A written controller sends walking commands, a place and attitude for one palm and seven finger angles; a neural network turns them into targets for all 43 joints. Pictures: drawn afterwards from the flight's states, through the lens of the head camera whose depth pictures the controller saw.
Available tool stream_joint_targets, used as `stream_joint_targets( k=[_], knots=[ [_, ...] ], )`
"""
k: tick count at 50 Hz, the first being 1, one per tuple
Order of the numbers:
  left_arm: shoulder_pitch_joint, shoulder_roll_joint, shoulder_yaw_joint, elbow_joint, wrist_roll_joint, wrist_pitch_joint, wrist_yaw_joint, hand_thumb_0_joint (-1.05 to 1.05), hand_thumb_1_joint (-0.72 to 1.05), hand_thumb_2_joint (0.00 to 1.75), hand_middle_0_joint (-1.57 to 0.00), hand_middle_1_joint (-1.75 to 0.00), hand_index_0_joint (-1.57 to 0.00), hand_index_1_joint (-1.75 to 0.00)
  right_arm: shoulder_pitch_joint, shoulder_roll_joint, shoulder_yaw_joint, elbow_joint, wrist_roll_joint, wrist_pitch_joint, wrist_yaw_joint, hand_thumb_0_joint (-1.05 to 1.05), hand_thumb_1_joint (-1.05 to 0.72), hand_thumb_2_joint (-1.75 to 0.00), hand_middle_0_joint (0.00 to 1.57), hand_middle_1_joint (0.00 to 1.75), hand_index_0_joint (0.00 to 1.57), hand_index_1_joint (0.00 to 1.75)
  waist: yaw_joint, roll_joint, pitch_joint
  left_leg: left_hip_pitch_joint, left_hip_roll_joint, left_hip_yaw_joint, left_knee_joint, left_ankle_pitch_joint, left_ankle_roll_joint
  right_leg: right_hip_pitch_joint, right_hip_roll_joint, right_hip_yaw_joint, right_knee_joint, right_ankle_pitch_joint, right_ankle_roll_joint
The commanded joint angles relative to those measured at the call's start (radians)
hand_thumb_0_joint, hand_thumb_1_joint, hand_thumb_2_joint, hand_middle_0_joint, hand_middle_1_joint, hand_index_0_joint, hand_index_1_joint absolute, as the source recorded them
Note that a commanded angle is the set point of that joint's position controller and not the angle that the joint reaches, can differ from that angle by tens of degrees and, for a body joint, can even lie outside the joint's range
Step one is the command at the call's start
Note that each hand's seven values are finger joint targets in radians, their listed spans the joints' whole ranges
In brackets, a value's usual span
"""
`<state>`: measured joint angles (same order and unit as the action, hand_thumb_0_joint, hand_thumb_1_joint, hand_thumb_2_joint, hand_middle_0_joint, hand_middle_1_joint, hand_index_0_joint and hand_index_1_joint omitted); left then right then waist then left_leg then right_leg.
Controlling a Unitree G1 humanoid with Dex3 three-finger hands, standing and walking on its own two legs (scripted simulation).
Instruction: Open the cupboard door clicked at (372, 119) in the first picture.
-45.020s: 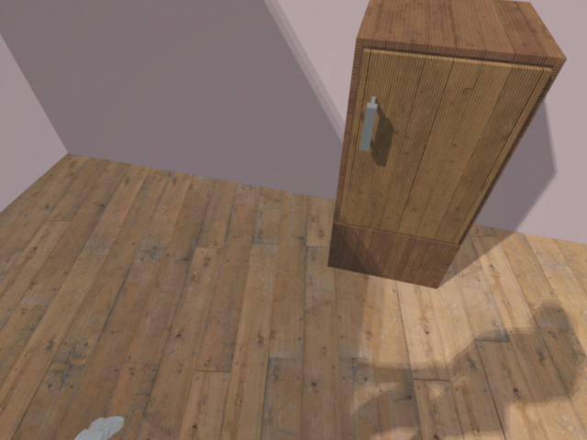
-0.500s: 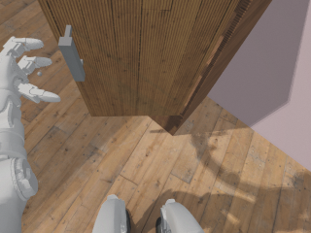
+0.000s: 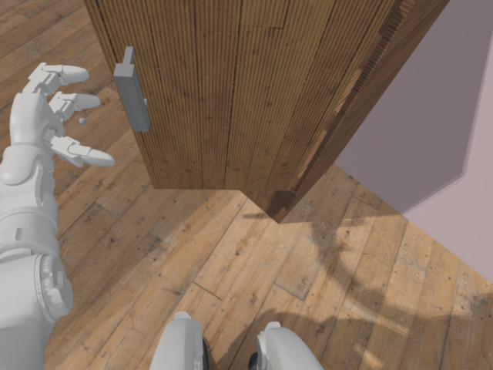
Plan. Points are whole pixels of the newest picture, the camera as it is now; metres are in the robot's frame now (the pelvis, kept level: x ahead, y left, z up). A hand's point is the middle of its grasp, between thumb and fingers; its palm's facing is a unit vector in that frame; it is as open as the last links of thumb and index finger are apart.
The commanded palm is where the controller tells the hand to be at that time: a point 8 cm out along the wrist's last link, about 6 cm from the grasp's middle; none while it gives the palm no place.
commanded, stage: move the hooked fingers beside the handle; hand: left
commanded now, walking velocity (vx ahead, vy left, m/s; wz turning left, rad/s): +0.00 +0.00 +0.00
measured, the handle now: (135, 91) +0.55 +0.16 +0.06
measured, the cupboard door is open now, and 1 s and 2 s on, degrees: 44 44 44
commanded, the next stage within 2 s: slide the fingers in behind the handle in 0.02 s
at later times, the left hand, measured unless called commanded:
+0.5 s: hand (104, 120) +0.49 +0.21 +0.06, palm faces +0.01 -1.00 -0.01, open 13.9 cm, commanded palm +0.47 +0.25 +0.06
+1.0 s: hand (126, 121) +0.48 +0.17 +0.06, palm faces +0.00 -1.00 -0.03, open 14.0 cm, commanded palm +0.46 +0.21 +0.06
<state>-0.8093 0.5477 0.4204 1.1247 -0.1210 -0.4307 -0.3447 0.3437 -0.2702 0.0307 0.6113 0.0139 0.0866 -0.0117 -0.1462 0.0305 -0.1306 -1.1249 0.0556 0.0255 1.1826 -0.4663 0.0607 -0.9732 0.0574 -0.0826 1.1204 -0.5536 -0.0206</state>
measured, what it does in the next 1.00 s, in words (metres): stands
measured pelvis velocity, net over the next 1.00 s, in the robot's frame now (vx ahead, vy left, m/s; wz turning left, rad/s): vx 0.00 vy -0.01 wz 0.01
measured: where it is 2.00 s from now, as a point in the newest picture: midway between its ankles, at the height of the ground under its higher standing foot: outside the picture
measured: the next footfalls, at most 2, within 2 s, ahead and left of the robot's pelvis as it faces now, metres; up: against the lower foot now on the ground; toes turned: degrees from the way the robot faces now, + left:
none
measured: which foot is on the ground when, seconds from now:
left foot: down 0.00-1.00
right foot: down 0.00-1.00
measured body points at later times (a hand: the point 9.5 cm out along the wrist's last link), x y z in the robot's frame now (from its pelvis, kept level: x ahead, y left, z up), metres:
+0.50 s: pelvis +0.00 +0.00 +0.00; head +0.13 +0.03 +0.43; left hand +0.48 +0.26 +0.06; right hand +0.01 -0.27 -0.11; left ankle +0.04 +0.08 -0.64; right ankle -0.01 -0.12 -0.64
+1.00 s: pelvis +0.00 -0.01 +0.00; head +0.12 +0.01 +0.43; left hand +0.48 +0.23 +0.07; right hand +0.03 -0.28 -0.11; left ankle +0.04 +0.08 -0.64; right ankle -0.01 -0.12 -0.64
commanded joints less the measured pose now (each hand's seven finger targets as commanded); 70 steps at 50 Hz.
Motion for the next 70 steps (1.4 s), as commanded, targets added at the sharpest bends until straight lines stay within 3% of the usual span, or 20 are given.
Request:
stream_joint_targets(
  k=[1, 6, 10, 11, 12, 17, 20, 21, 26, 31, 33, 37, 40, 44, 45, 54, 55, 57, 65, 70],
  knots=[
    [-0.4, 0.265, 0.022, -0.185, -0.031, -0.049, -0.022, 0.0, -0.5, 0.3, -0.3, -1.2, -0.3, -1.2, 0.169, -0.199, -0.066, -0.039, -0.001, -0.013, -0.013, 0.0, -0.9, -0.9, 0.2, 0.3, 0.2, 0.3, -0.016, 0.137, -0.462, 0.588, -0.003, -0.131, -0.118, 0.382, -0.026, -0.019, 0.019, 0.042, -0.15, 0.304, -0.008],
    [-0.463, 0.239, -0.009, -0.158, -0.038, -0.044, -0.03, 0.0, -0.5, 0.3, -0.3, -1.2, -0.3, -1.2, 0.171, -0.202, -0.064, -0.027, -0.002, -0.017, -0.019, 0.0, -0.9, -0.9, 0.2, 0.3, 0.2, 0.3, -0.041, 0.135, -0.407, 0.551, -0.002, -0.138, -0.116, 0.315, -0.021, -0.07, 0.018, 0.043, -0.155, 0.249, -0.008],
    [-0.439, 0.237, 0.001, -0.204, -0.043, -0.068, -0.025, 0.0, -0.5, 0.3, -0.3, -1.2, -0.3, -1.2, 0.176, -0.199, -0.067, -0.027, -0.005, -0.023, -0.016, 0.0, -0.9, -0.9, 0.2, 0.3, 0.2, 0.3, -0.016, 0.166, -0.496, 0.607, -0.001, -0.145, -0.115, 0.366, -0.028, -0.061, 0.018, 0.041, -0.138, 0.27, -0.014],
    [-0.456, 0.214, -0.015, -0.215, -0.046, -0.07, -0.021, 0.0, -0.5, 0.3, -0.3, -1.2, -0.3, -1.2, 0.176, -0.196, -0.069, -0.023, -0.006, -0.025, -0.014, 0.0, -0.9, -0.9, 0.2, 0.3, 0.2, 0.3, -0.025, 0.166, -0.488, 0.615, 0.001, -0.149, -0.116, 0.362, -0.028, -0.073, 0.017, 0.037, -0.14, 0.265, -0.013],
    [-0.427, 0.218, -0.002, -0.205, -0.045, -0.066, -0.016, 0.0, -0.5, 0.3, -0.3, -1.2, -0.3, -1.2, 0.178, -0.196, -0.07, -0.025, -0.006, -0.025, -0.011, 0.0, -0.9, -0.9, 0.2, 0.3, 0.2, 0.3, -0.012, 0.167, -0.49, 0.609, -0.001, -0.147, -0.116, 0.357, -0.029, -0.067, 0.017, 0.037, -0.14, 0.259, -0.013],
    [-0.428, 0.245, 0.016, -0.181, -0.025, -0.04, 0.02, 0.0, -0.5, 0.3, -0.3, -1.2, -0.3, -1.2, 0.184, -0.198, -0.068, -0.031, -0.005, -0.019, -0.011, 0.0, -0.9, -0.9, 0.2, 0.3, 0.2, 0.3, -0.013, 0.126, -0.451, 0.546, -0.004, -0.136, -0.12, 0.325, -0.024, -0.04, 0.016, 0.04, -0.144, 0.256, -0.009],
    [-0.435, 0.259, 0.031, -0.218, -0.015, -0.058, 0.045, 0.0, -0.5, 0.3, -0.3, -1.2, -0.3, -1.2, 0.183, -0.194, -0.067, -0.038, -0.008, -0.022, -0.009, 0.0, -0.9, -0.9, 0.2, 0.3, 0.2, 0.3, -0.003, 0.158, -0.487, 0.568, -0.004, -0.133, -0.119, 0.345, -0.027, -0.034, 0.018, 0.044, -0.136, 0.269, -0.011],
    [-0.458, 0.22, -0.001, -0.231, -0.017, -0.064, 0.05, 0.0, -0.5, 0.3, -0.3, -1.2, -0.3, -1.2, 0.179, -0.188, -0.066, -0.035, -0.008, -0.023, -0.006, 0.0, -0.9, -0.9, 0.2, 0.3, 0.2, 0.3, -0.018, 0.159, -0.481, 0.583, -0.003, -0.137, -0.118, 0.352, -0.027, -0.044, 0.019, 0.042, -0.139, 0.273, -0.01],
    [-0.432, 0.222, 0.008, -0.205, -0.014, -0.076, 0.059, 0.0, -0.5, 0.3, -0.3, -1.2, -0.3, -1.2, 0.185, -0.19, -0.069, -0.029, -0.009, -0.022, -0.003, 0.0, -0.9, -0.9, 0.2, 0.3, 0.2, 0.3, -0.022, 0.114, -0.472, 0.544, -0.006, -0.126, -0.111, 0.345, -0.023, -0.011, 0.021, 0.048, -0.14, 0.29, -0.006],
    [-0.4, 0.143, -0.042, -0.212, -0.02, -0.065, 0.056, 0.0, -0.5, 0.3, -0.3, -1.2, -0.3, -1.2, 0.184, -0.185, -0.074, -0.032, -0.01, -0.018, 0.005, 0.0, -0.9, -0.9, 0.2, 0.3, 0.2, 0.3, -0.014, 0.152, -0.48, 0.603, -0.005, -0.132, -0.119, 0.385, -0.031, -0.038, 0.019, 0.037, -0.142, 0.306, -0.01],
    [-0.393, 0.12, -0.054, -0.195, -0.024, -0.054, 0.059, 0.0, -0.5, 0.3, -0.3, -1.2, -0.3, -1.2, 0.182, -0.182, -0.076, -0.032, -0.008, -0.016, 0.007, 0.0, -0.9, -0.9, 0.2, 0.3, 0.2, 0.3, -0.023, 0.107, -0.451, 0.571, -0.008, -0.126, -0.119, 0.366, -0.025, -0.026, 0.02, 0.04, -0.15, 0.308, -0.007],
    [-0.416, 0.131, -0.035, -0.218, -0.024, -0.066, 0.083, 0.0, -0.5, 0.3, -0.3, -1.2, -0.3, -1.2, 0.177, -0.179, -0.076, -0.033, -0.009, -0.017, 0.007, 0.0, -0.9, -0.9, 0.2, 0.3, 0.2, 0.3, -0.02, 0.089, -0.452, 0.543, -0.012, -0.117, -0.114, 0.353, -0.022, -0.003, 0.018, 0.046, -0.147, 0.316, -0.004],
    [-0.432, 0.104, -0.057, -0.231, -0.014, -0.09, 0.104, 0.0, -0.5, 0.3, -0.3, -1.2, -0.3, -1.2, 0.172, -0.172, -0.075, -0.032, -0.012, -0.022, 0.012, 0.0, -0.9, -0.9, 0.2, 0.3, 0.2, 0.3, -0.02, 0.127, -0.46, 0.565, -0.014, -0.119, -0.111, 0.369, -0.025, -0.02, 0.018, 0.048, -0.139, 0.322, -0.007],
    [-0.439, 0.132, -0.032, -0.249, -0.006, -0.111, 0.121, 0.0, -0.5, 0.3, -0.3, -1.2, -0.3, -1.2, 0.178, -0.173, -0.076, -0.03, -0.017, -0.022, 0.013, 0.0, -0.9, -0.9, 0.2, 0.3, 0.2, 0.3, -0.01, 0.124, -0.492, 0.567, -0.017, -0.118, -0.104, 0.386, -0.026, 0.013, 0.018, 0.05, -0.128, 0.344, -0.01],
    [-0.425, 0.104, -0.056, -0.252, 0.001, -0.113, 0.121, 0.0, -0.5, 0.3, -0.3, -1.2, -0.3, -1.2, 0.17, -0.168, -0.077, -0.033, -0.015, -0.021, 0.016, 0.0, -0.9, -0.9, 0.2, 0.3, 0.2, 0.3, -0.006, 0.148, -0.513, 0.587, -0.017, -0.117, -0.104, 0.402, -0.03, 0.003, 0.016, 0.05, -0.125, 0.352, -0.009],
    [-0.435, 0.029, -0.103, -0.208, -0.008, -0.091, 0.142, 0.0, -0.5, 0.3, -0.3, -1.2, -0.3, -1.2, 0.169, -0.166, -0.078, -0.03, -0.015, -0.018, 0.021, 0.0, -0.9, -0.9, 0.2, 0.3, 0.2, 0.3, -0.032, 0.084, -0.44, 0.53, -0.024, -0.11, -0.107, 0.342, -0.021, 0.005, 0.017, 0.052, -0.145, 0.333, -0.005],
    [-0.437, 0.055, -0.086, -0.206, -0.003, -0.095, 0.146, 0.0, -0.5, 0.3, -0.3, -1.2, -0.3, -1.2, 0.168, -0.169, -0.079, -0.027, -0.014, -0.017, 0.02, 0.0, -0.9, -0.9, 0.2, 0.3, 0.2, 0.3, -0.025, 0.082, -0.449, 0.525, -0.022, -0.112, -0.108, 0.337, -0.024, 0.008, 0.015, 0.053, -0.14, 0.328, -0.004],
    [-0.451, 0.031, -0.11, -0.185, -0.002, -0.091, 0.148, 0.0, -0.5, 0.3, -0.3, -1.2, -0.3, -1.2, 0.166, -0.165, -0.078, -0.024, -0.014, -0.018, 0.019, 0.0, -0.9, -0.9, 0.2, 0.3, 0.2, 0.3, -0.042, 0.052, -0.424, 0.487, -0.025, -0.105, -0.102, 0.307, -0.018, 0.012, 0.014, 0.062, -0.149, 0.32, 0.001],
    [-0.46, 0.053, -0.079, -0.227, 0.006, -0.116, 0.175, 0.0, -0.5, 0.3, -0.3, -1.2, -0.3, -1.2, 0.17, -0.16, -0.078, -0.029, -0.02, -0.027, 0.026, 0.0, -0.9, -0.9, 0.2, 0.3, 0.2, 0.3, -0.014, 0.116, -0.505, 0.519, -0.028, -0.101, -0.092, 0.351, -0.022, 0.031, 0.013, 0.063, -0.127, 0.352, -0.004],
    [-0.456, 0.08, -0.062, -0.199, 0.023, -0.109, 0.202, 0.0, -0.5, 0.3, -0.3, -1.2, -0.3, -1.2, 0.172, -0.162, -0.075, -0.033, -0.021, -0.021, 0.027, 0.0, -0.9, -0.9, 0.2, 0.3, 0.2, 0.3, -0.023, 0.065, -0.471, 0.458, -0.031, -0.092, -0.09, 0.31, -0.016, 0.053, 0.014, 0.074, -0.137, 0.341, 0.004]
  ],
)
